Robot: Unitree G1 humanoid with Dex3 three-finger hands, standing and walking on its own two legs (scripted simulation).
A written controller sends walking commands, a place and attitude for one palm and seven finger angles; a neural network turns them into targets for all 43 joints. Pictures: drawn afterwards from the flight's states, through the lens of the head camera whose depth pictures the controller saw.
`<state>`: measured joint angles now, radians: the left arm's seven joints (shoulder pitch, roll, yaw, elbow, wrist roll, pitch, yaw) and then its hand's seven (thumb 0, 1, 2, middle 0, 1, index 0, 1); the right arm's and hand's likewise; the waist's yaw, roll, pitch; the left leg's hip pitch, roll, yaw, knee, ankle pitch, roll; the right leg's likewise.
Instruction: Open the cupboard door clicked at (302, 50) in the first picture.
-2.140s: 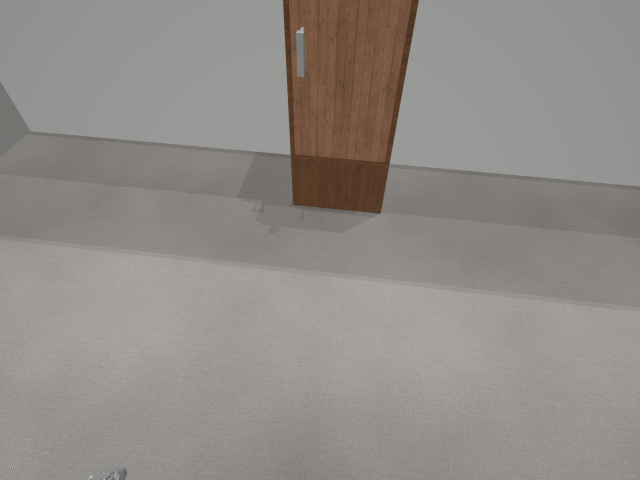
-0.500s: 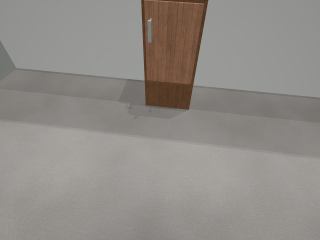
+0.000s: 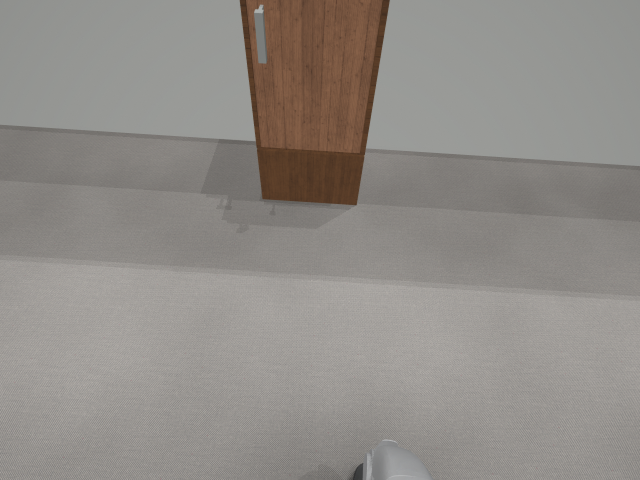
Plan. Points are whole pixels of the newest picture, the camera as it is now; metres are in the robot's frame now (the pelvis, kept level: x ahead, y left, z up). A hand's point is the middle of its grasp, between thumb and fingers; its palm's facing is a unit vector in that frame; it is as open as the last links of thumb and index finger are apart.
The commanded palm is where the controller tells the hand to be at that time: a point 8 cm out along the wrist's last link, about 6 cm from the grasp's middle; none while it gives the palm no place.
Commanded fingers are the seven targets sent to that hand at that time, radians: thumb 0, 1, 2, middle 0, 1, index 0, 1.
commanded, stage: walk to a spot facing it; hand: left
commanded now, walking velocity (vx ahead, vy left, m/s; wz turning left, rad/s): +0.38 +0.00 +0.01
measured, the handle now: (262, 34) +1.22 +0.18 -0.04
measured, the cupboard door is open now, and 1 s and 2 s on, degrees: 0 0 0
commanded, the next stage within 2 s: turn to face it in 0.58 s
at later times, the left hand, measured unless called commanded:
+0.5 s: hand (207, 457) +0.18 +0.17 -0.18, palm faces +0.17 -0.97 -0.15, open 7.3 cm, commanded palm none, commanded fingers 0.00 0.90 0.90 -0.20 -0.30 -0.20 -0.30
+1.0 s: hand (224, 315) +0.41 +0.18 -0.18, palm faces +0.03 -0.97 -0.23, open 7.3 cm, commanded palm none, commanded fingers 0.00 0.90 0.90 -0.20 -0.30 -0.20 -0.30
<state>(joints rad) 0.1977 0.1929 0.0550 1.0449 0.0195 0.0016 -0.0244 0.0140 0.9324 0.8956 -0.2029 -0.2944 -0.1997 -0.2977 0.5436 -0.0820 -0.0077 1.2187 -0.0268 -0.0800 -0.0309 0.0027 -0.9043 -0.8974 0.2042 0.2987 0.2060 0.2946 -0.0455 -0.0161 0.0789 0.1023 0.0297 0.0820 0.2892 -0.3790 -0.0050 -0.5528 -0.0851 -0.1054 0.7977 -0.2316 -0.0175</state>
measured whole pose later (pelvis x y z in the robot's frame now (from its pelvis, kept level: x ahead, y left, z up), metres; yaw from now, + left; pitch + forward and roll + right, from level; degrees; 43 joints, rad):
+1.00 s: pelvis +0.38 -0.01 -0.01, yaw +0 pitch -2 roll +1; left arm 0.25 0.17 0.06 1.07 0.03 -0.03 0.00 0.01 0.93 0.90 -0.20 -0.29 -0.20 -0.30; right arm 0.38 -0.13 -0.04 1.15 -0.02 -0.03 -0.02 0.00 -0.91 -0.90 0.20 0.30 0.20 0.29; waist -0.02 0.02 0.06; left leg -0.12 0.10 0.22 0.63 -0.44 -0.01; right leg -0.34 -0.05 -0.13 0.61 -0.23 -0.02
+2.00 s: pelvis +0.65 -0.03 +0.00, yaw -1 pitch -1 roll +1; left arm 0.16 0.13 0.05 1.03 0.02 -0.04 0.04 -0.02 0.95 0.90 -0.20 -0.29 -0.20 -0.30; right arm 0.33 -0.14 -0.04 1.14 -0.01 0.01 -0.03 0.01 -0.91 -0.90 0.20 0.30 0.20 0.29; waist -0.03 0.05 0.06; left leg -0.34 0.07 0.06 0.90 -0.48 -0.03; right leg -0.28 -0.03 -0.16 0.51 -0.21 -0.06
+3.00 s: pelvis +0.62 +0.00 +0.01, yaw -2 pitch -2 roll +0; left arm 0.29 0.13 0.00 1.14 0.00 0.00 0.04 0.01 0.92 0.90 -0.20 -0.29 -0.20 -0.30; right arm 0.34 -0.13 0.00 1.18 -0.01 0.01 -0.03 0.00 -0.91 -0.90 0.20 0.30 0.20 0.29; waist -0.02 -0.01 0.03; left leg -0.21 0.03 0.07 0.40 -0.16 0.00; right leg -0.13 0.00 -0.04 0.41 -0.25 -0.01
